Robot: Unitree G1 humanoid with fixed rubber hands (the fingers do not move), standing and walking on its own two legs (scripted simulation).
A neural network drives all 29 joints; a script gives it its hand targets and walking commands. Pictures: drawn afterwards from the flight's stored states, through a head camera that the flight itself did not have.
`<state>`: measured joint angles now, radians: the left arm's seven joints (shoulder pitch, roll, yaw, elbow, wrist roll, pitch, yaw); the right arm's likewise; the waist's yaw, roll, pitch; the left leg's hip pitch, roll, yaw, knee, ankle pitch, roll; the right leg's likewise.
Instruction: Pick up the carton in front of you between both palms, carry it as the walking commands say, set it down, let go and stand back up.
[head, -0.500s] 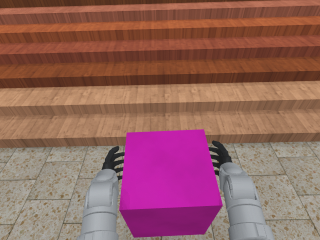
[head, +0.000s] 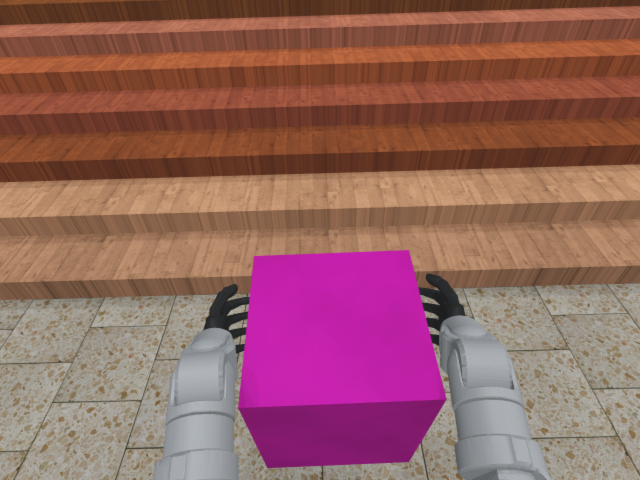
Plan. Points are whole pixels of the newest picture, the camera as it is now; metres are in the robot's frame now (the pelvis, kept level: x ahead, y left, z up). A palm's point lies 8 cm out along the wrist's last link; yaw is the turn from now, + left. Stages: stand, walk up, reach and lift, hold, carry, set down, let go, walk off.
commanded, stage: hold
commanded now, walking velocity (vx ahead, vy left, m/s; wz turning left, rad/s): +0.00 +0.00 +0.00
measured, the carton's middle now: (335, 363) +0.29 +0.00 -0.03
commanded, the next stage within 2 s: carry in 0.80 s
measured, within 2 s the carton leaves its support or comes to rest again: neither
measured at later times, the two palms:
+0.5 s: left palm (220, 339) +0.29 +0.15 +0.05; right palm (451, 326) +0.29 -0.15 +0.05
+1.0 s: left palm (233, 314) +0.32 +0.13 +0.06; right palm (462, 310) +0.31 -0.17 +0.06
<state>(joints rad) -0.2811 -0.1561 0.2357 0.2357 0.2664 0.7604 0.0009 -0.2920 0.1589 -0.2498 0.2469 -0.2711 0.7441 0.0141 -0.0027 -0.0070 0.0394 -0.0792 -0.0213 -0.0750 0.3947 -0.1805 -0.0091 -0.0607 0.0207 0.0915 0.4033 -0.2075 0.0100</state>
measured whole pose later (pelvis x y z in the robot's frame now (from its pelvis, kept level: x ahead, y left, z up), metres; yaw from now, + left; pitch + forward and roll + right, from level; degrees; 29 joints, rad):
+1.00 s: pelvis +0.03 -0.01 -0.01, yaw -3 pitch +1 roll +0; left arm -0.20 -0.12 0.15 0.04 0.16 0.86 0.03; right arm -0.20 0.14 -0.14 0.03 -0.20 0.86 -0.04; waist 0.02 0.02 -0.12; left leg -0.25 0.02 -0.04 0.50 -0.28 -0.01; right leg -0.24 0.01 -0.01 0.50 -0.30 -0.01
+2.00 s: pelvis +0.55 -0.07 +0.00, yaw -2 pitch +5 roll +0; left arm -0.49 -0.10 0.19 -0.36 0.07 1.30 0.12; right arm -0.50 0.09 -0.19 -0.37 -0.10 1.31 -0.11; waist 0.04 0.02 -0.02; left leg -0.64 0.09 0.10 0.76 -0.18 0.03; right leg -0.15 -0.02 -0.22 0.34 -0.29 -0.05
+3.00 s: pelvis +1.26 -0.19 +0.11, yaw -1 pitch +5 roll +4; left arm -0.76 -0.03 0.30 -0.12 -0.01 1.22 0.16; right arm -0.76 0.11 -0.30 -0.19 -0.16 1.24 -0.11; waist 0.19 -0.05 0.14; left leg -0.98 -0.06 0.13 1.42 -0.45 0.11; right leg -0.15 0.07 -0.06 0.38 -0.28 -0.15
